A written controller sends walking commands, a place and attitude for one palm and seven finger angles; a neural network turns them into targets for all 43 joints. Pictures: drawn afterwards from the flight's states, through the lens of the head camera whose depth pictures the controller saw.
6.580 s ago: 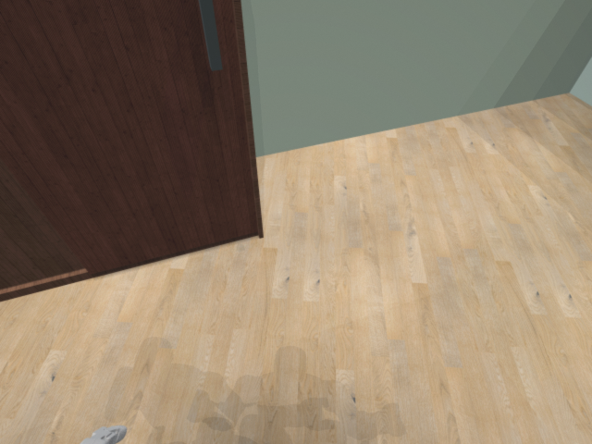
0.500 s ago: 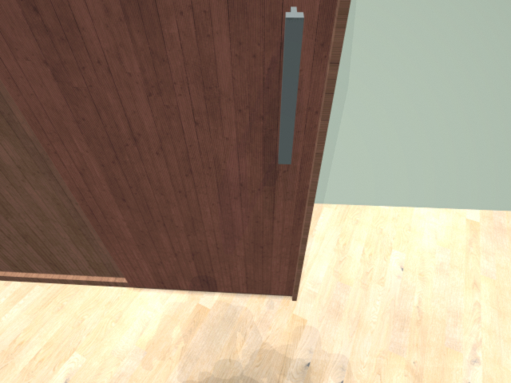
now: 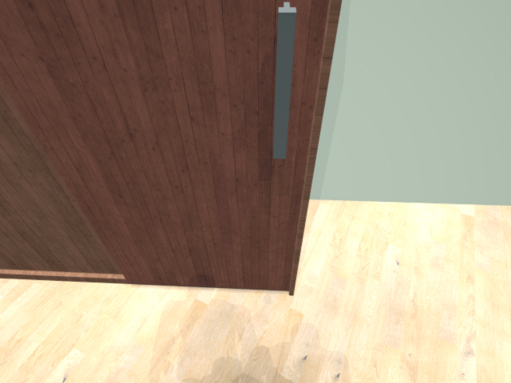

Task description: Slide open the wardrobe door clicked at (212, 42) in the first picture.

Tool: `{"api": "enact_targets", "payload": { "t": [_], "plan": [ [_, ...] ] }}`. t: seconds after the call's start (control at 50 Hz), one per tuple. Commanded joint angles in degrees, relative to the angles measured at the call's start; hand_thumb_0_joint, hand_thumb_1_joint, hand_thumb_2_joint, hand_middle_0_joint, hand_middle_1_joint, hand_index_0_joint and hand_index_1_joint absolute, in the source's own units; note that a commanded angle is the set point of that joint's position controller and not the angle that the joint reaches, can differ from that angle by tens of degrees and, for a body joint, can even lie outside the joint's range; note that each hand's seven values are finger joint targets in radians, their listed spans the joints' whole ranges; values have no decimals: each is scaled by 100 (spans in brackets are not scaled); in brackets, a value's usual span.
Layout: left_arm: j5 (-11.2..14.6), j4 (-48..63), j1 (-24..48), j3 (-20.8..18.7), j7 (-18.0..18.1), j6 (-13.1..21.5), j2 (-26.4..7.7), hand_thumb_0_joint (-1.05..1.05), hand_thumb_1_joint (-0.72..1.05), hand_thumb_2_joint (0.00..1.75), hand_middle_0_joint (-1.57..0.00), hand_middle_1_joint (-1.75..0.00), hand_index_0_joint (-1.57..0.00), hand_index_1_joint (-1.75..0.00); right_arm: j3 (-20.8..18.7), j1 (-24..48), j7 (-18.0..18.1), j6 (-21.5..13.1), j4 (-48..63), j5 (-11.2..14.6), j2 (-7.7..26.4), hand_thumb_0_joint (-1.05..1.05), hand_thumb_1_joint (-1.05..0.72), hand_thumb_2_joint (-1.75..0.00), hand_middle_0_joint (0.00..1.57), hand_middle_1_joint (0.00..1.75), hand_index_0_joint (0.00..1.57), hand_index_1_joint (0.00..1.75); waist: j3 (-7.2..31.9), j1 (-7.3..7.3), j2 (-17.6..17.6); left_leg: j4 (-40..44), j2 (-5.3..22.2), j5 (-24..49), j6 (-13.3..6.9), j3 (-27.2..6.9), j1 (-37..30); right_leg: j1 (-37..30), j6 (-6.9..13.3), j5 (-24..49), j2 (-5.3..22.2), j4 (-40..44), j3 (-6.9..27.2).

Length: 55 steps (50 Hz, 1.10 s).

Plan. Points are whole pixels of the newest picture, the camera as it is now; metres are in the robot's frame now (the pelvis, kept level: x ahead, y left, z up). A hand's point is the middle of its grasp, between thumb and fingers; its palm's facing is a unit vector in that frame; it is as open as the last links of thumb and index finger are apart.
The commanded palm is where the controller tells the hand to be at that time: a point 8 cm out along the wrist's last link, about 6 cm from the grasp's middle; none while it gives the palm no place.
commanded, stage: look again from close up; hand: right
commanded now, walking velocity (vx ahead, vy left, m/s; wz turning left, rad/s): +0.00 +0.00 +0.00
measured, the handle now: (282, 88) +0.60 -0.02 +0.18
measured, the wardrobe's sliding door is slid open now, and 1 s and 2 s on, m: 0.00 0.00 0.00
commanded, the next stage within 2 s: none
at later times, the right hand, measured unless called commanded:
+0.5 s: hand out of the picture -0.07 -0.14 -0.18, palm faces +0.04 +0.99 -0.15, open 7.4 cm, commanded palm none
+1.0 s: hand out of the picture -0.04 -0.15 -0.18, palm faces +0.03 +0.99 -0.16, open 7.4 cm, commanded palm none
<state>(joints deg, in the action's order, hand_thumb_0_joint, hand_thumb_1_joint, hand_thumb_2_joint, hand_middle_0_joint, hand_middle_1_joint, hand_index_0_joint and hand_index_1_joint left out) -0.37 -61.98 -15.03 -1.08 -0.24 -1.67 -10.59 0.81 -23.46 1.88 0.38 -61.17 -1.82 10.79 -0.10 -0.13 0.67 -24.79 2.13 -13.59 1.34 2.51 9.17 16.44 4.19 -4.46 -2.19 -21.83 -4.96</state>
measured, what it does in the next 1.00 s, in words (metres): stands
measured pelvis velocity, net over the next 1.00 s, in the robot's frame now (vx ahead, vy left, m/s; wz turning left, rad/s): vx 0.00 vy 0.01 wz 0.02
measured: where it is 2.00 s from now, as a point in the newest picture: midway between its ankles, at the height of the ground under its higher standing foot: outside the picture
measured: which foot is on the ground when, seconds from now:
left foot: down 0.00-1.00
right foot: down 0.00-1.00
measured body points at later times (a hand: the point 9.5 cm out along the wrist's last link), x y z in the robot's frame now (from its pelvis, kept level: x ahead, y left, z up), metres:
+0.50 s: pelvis -0.01 +0.01 +0.00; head -0.02 +0.00 +0.45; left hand -0.03 +0.22 -0.16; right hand -0.07 -0.20 -0.16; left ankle +0.00 +0.14 -0.74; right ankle +0.09 -0.06 -0.74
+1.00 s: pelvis +0.00 +0.01 +0.00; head -0.01 +0.00 +0.45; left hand -0.01 +0.23 -0.16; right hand -0.04 -0.20 -0.16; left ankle +0.00 +0.14 -0.74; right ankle +0.09 -0.06 -0.74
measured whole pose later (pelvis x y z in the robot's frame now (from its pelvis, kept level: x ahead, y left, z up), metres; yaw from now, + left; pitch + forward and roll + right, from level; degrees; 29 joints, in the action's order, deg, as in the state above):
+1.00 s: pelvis +0.00 +0.01 +0.00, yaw +1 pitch -1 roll +1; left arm -0.6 -62.6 -18.4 -1.6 0.5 -1.3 -7.6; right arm -0.5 -24.9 2.2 -0.3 -61.3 -1.7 7.1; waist 0.7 0.4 0.1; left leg -26.2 0.9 -14.3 0.5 1.4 10.9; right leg 18.1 3.7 -5.4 -1.9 -23.7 -3.9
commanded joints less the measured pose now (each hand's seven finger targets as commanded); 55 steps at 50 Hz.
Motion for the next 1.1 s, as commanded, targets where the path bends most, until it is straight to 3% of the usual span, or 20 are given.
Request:
{"api": "enact_targets", "payload": {
  "t": [0.0,0.1,0.36,0.48,0.56,0.58,0.68,0.78,0.84,0.9,0.96,1.02,1.08],
  "plan": [
    [-8,236,-242,-156,86,100,-670,0,90,90,-20,-30,-20,-30,-140,-670,91,-46,95,4,514,0,-90,-90,20,30,20,30,-494,1,-38,628,276,-849,-288,-442,682,-42,-301,-2063,794,811,1109],
    [-14,197,-369,-156,102,83,-537,0,90,90,-20,-30,-20,-30,-151,-824,107,-31,66,-3,335,0,-90,-90,20,30,20,30,-654,-11,-191,567,204,-934,-272,-393,759,113,-315,-2275,799,892,1147],
    [-30,130,-622,-157,136,81,-284,0,90,90,-20,-30,-20,-30,-208,-1046,108,-42,11,13,101,0,-90,-90,20,30,20,30,-701,-10,-195,574,193,-1172,-324,-461,854,235,-345,-2272,700,791,1063],
    [-31,99,-746,-143,140,82,-152,0,90,90,-20,-30,-20,-30,-218,-943,106,-70,43,36,81,0,-90,-90,20,30,20,30,-693,48,16,704,279,-1344,-362,-619,1121,37,-330,-1928,634,450,963],
    [-31,99,-760,-143,140,92,-159,0,90,90,-20,-30,-20,-30,-220,-893,110,-78,65,37,73,0,-90,-90,20,30,20,30,-693,60,-29,688,262,-1409,-364,-632,1157,66,-315,-1984,656,447,1020],
    [-39,94,-758,-141,142,90,-168,0,90,90,-20,-30,-20,-30,-222,-898,109,-70,55,37,48,0,-90,-90,20,30,20,30,-753,50,-188,645,227,-1426,-354,-599,1189,99,-313,-2104,681,519,1061],
    [-46,112,-672,-161,144,96,-234,0,90,90,-20,-30,-20,-30,-237,-1044,100,-55,10,15,46,0,-90,-90,20,30,20,30,-814,-44,-252,535,153,-1345,-335,-518,964,387,-303,-2436,715,788,1157],
    [-33,127,-678,-150,141,121,-201,0,90,90,-20,-30,-20,-30,-240,-859,94,-109,77,37,118,0,-90,-90,20,30,20,30,-687,26,48,741,299,-1347,-383,-717,1128,54,-303,-1866,632,419,1008],
    [-29,119,-673,-155,141,138,-279,0,90,90,-20,-30,-20,-30,-237,-730,100,-115,105,34,129,0,-90,-90,20,30,20,30,-637,65,-175,627,230,-1207,-349,-610,1110,-26,-289,-1970,727,558,1140],
    [-43,149,-582,-172,141,117,-363,0,90,90,-20,-30,-20,-30,-241,-880,97,-79,59,8,107,0,-90,-90,20,30,20,30,-740,-24,-354,494,113,-1172,-323,-506,939,266,-272,-2458,795,866,1305],
    [-44,174,-501,-188,141,131,-416,0,90,90,-20,-30,-20,-30,-259,-928,84,-86,33,4,146,0,-90,-90,20,30,20,30,-693,-62,-255,479,120,-1057,-331,-499,787,306,-284,-2432,772,941,1279],
    [-30,182,-459,-194,138,157,-480,0,90,90,-20,-30,-20,-30,-252,-801,81,-128,54,14,227,0,-90,-90,20,30,20,30,-551,-9,-148,570,198,-882,-356,-556,802,18,-282,-2018,761,787,1207],
    [-29,165,-432,-204,132,148,-517,0,90,90,-20,-30,-20,-30,-259,-721,77,-130,70,14,277,0,-90,-90,20,30,20,30,-601,18,-113,659,212,-1075,-346,-589,930,-63,-289,-2077,754,787,1225]
  ]
}}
